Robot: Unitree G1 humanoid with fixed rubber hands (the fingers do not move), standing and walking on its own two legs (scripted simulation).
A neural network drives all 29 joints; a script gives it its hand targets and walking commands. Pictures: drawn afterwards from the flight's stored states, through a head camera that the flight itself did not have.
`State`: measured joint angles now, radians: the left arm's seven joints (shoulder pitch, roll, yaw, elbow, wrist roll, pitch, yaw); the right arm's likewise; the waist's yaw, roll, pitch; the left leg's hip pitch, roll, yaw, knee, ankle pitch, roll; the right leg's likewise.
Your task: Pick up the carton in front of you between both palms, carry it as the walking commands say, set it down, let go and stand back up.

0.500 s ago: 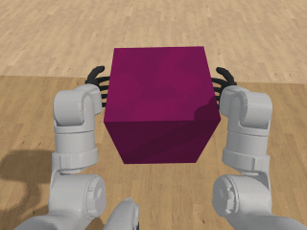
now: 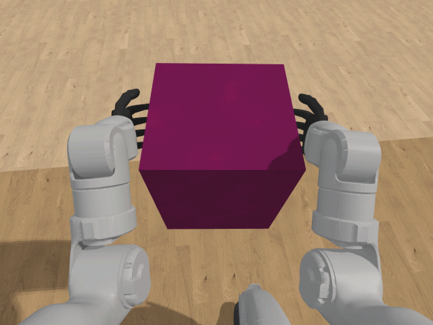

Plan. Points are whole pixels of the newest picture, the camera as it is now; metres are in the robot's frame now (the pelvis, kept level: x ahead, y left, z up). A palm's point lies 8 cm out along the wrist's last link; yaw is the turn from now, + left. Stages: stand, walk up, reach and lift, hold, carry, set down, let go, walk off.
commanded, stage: carry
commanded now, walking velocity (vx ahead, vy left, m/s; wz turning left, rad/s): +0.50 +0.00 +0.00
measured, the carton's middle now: (219, 155) +0.40 -0.02 +0.09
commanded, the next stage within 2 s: none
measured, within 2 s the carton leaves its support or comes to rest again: neither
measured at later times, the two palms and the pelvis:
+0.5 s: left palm (129, 21) +0.68 +0.15 +0.20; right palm (268, 20) +0.69 -0.15 +0.20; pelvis +0.31 -0.01 +0.02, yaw +1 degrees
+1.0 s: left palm out of the picture +0.98 +0.13 +0.21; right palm out of the picture +0.99 -0.17 +0.21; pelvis +0.61 -0.02 +0.03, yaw +1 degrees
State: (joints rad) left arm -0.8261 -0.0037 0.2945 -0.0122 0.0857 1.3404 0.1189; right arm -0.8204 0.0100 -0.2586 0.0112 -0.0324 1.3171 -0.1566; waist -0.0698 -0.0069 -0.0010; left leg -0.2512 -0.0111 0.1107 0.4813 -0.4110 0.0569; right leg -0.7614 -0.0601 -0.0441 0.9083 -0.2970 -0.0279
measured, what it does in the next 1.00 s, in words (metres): climbs: right foot, then left foot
